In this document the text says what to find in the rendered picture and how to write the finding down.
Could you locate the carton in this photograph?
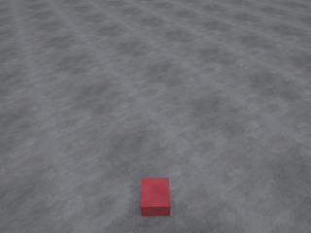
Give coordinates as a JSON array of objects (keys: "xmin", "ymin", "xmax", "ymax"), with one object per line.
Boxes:
[{"xmin": 140, "ymin": 178, "xmax": 171, "ymax": 216}]

